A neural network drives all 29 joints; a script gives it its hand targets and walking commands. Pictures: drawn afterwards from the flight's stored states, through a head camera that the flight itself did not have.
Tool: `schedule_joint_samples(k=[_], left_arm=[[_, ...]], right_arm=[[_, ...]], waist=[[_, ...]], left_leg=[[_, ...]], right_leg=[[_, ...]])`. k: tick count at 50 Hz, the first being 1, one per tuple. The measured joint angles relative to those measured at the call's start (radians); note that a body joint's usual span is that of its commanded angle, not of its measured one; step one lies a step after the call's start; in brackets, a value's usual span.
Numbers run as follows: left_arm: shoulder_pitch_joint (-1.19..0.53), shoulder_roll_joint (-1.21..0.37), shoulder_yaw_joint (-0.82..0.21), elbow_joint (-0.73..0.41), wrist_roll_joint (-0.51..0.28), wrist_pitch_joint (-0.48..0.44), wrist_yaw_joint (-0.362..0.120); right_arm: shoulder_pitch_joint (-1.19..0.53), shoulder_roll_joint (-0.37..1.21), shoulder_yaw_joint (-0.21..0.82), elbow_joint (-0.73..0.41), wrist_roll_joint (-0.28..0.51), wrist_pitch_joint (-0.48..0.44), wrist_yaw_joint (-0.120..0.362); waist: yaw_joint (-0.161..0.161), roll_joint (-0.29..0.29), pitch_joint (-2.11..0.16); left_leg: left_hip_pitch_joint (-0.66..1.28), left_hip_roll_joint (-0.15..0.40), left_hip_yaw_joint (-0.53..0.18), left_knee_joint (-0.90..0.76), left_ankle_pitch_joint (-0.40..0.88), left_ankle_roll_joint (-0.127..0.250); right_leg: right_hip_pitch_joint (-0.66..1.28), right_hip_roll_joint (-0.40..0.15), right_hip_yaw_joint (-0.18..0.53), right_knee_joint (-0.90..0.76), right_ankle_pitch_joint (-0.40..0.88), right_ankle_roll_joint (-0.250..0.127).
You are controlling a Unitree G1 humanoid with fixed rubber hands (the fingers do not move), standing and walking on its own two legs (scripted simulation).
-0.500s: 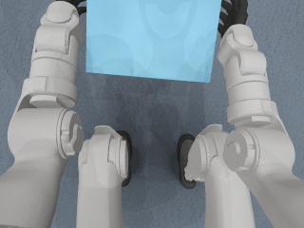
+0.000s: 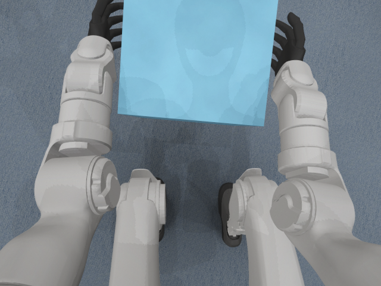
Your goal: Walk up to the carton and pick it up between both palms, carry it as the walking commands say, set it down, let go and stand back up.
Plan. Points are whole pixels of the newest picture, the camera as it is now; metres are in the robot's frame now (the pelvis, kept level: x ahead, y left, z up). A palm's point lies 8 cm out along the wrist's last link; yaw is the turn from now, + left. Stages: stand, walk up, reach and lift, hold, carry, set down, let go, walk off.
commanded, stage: reach and lift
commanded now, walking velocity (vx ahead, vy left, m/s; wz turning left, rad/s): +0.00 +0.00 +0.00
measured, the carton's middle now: (194, 56) +0.55 +0.03 -0.17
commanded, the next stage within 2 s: none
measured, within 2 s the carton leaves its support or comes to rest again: neither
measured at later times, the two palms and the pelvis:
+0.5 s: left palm (89, 29) +0.52 +0.19 -0.02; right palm (317, 55) +0.50 -0.13 -0.01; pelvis +0.01 +0.00 +0.05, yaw +1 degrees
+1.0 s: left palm (68, 13) +0.50 +0.19 +0.05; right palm (363, 48) +0.48 -0.14 +0.06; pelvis +0.02 +0.00 +0.11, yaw +1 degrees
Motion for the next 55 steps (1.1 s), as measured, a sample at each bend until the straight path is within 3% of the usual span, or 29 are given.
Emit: schedule_joint_samples(k=[55], left_arm=[[0.316, -0.165, 0.079, -0.142, 0.094, 0.041, -0.016]], right_arm=[[0.283, 0.086, 0.000, -0.087, -0.102, 0.056, 0.055]], waist=[[-0.009, 0.021, -0.187]], left_leg=[[0.426, 0.002, 0.008, -0.402, 0.043, -0.002]], right_leg=[[0.412, -0.002, 0.015, -0.407, 0.062, -0.010]])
